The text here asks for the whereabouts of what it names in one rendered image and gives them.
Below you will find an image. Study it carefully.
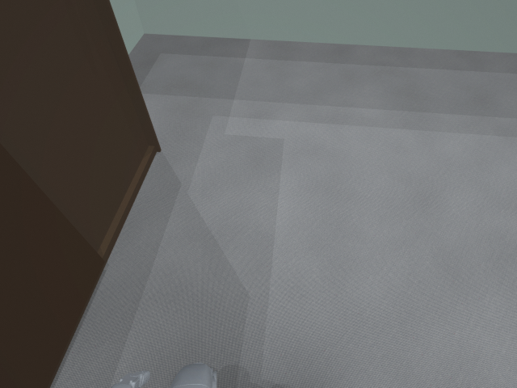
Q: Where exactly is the robot left thigh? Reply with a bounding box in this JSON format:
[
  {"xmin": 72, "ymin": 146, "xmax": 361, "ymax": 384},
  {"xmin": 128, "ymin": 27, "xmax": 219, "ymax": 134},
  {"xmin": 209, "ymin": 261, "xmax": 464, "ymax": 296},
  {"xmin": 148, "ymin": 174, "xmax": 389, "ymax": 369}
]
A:
[{"xmin": 170, "ymin": 363, "xmax": 216, "ymax": 388}]

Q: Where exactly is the robot left hand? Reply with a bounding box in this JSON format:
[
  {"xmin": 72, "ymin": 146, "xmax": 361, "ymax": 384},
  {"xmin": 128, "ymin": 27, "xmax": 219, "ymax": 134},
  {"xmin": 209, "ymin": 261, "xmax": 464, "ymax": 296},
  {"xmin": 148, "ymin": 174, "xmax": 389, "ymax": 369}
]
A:
[{"xmin": 111, "ymin": 370, "xmax": 150, "ymax": 388}]

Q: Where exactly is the wardrobe door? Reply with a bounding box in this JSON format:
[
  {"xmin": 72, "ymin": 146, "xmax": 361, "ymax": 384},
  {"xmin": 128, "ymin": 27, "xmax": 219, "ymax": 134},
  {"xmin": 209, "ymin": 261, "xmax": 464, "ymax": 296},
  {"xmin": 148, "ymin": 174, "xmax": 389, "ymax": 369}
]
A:
[
  {"xmin": 0, "ymin": 143, "xmax": 105, "ymax": 388},
  {"xmin": 0, "ymin": 0, "xmax": 149, "ymax": 252}
]

